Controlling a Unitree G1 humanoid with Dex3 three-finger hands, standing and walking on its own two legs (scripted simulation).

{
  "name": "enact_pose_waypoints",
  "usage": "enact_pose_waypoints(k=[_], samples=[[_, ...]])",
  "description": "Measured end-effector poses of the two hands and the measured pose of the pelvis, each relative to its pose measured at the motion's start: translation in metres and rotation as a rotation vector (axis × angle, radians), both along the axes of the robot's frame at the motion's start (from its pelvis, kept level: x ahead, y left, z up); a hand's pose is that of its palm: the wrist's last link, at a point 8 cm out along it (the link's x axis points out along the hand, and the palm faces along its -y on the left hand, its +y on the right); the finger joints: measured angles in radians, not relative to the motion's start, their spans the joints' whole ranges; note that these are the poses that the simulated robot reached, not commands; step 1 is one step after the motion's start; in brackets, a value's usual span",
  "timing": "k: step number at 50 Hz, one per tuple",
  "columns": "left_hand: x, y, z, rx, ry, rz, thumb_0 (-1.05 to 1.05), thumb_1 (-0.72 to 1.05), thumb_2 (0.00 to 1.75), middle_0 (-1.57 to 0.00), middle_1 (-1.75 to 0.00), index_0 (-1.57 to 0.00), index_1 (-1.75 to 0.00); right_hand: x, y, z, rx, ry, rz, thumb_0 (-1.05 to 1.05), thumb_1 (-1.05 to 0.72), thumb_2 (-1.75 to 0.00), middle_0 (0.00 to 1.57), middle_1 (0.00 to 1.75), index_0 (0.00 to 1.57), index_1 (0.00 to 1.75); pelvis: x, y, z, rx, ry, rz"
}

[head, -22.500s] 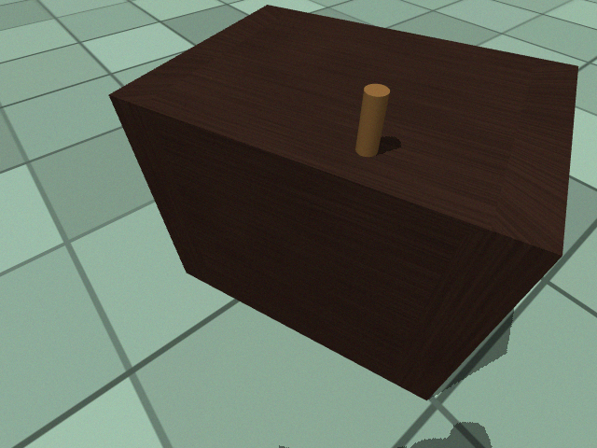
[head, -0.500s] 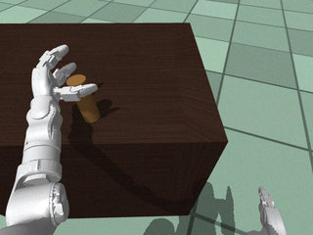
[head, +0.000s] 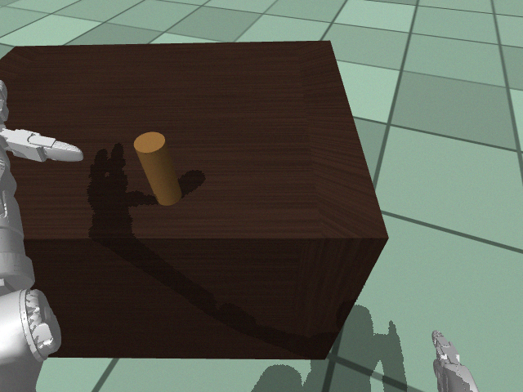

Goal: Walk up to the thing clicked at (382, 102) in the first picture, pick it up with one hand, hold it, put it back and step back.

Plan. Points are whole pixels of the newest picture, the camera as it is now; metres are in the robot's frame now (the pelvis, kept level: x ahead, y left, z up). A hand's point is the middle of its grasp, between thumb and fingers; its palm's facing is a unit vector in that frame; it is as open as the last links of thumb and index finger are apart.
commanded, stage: sink last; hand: left
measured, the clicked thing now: (160, 171) +0.44 +0.19 +0.10
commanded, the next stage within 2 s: home in 0.96 s
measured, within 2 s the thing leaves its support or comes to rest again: neither
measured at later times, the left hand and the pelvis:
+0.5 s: hand (9, 280) +0.20 +0.26 +0.19, palm faces +0.43 -0.78 -0.45, open 17.5 cm; pelvis +0.01 +0.00 +0.00, yaw +2 degrees
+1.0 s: hand out of the picture +0.17 +0.26 +0.22, palm faces +0.48 -0.73 -0.48, open 17.4 cm; pelvis -0.01 -0.01 +0.01, yaw +2 degrees
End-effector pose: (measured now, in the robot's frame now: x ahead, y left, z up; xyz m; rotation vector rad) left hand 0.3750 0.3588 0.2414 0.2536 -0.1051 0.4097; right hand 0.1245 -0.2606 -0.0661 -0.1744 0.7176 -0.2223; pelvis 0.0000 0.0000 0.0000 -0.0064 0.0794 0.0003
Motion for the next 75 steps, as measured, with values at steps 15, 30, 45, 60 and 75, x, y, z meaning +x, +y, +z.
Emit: enact_pose_waypoints(k=[15,30,45,60,75], samples=[[-0.123,-0.038,-0.022,0.222,-0.127,-0.035,-0.02,-0.54,0.04,-0.06,-0.04,-0.05,-0.05,0.044,0.011,-0.006,0.043,-0.051,0.024,-0.01,0.53,-0.06,0.06,0.05,0.06,0.06,0.009,0.004,0.003,-0.009,-0.052,0.018],[-0.241,-0.067,-0.049,0.286,-0.03,0.007,-0.02,-0.54,0.03,-0.06,-0.04,-0.06,-0.05,0.045,0.005,-0.006,0.019,-0.024,0.048,-0.01,0.52,-0.06,0.06,0.05,0.06,0.06,0.005,-0.006,0.003,0.002,-0.101,0.045],[-0.247,-0.09,-0.006,0.426,-0.233,-0.087,-0.02,-0.53,0.04,-0.07,-0.05,-0.06,-0.06,0.025,-0.006,0.005,0.016,-0.104,0.02,-0.01,0.53,-0.06,0.06,0.05,0.06,0.06,-0.008,-0.014,0.005,0.01,-0.146,0.044],[-0.243,-0.07,-0.074,0.224,-0.05,-0.024,-0.02,-0.53,0.06,-0.07,-0.05,-0.06,-0.06,0.023,0.001,0.006,-0.004,-0.059,0.057,-0.01,0.38,-0.17,0.08,0.1,0.09,0.1,-0.009,-0.01,0.009,0.012,-0.134,0.033],[-0.249,-0.104,-0.211,-0.091,0.448,-0.076,-0.02,-0.57,0.04,-0.06,-0.05,-0.05,-0.05,0.049,0.038,-0.005,0.054,-0.026,0.101,0.0,-0.51,-0.68,0.17,0.24,0.17,0.24,0.002,-0.004,0.01,0.009,-0.112,0.04]])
